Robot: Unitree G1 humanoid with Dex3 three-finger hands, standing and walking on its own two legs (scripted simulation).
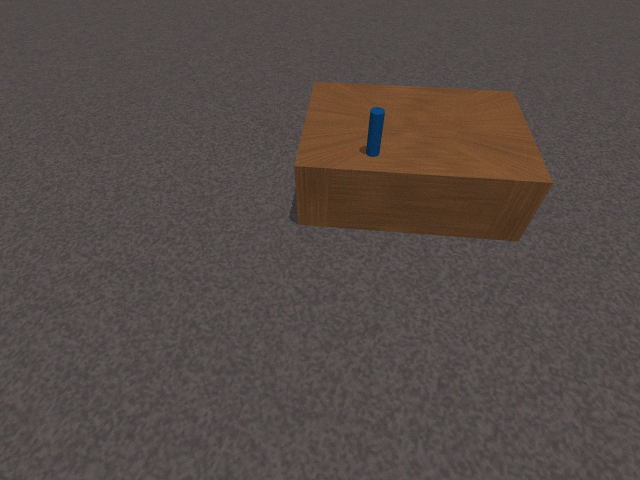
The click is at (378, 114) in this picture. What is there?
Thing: slim round
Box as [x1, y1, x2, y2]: [366, 107, 384, 156]
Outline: 379,107 374,107 370,110 366,153 370,156 377,155 379,151 384,110
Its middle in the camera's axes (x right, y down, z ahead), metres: +0.21 -0.39 +1.45
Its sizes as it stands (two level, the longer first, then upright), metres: 0.052 0.052 0.185
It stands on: a support 0.33 m high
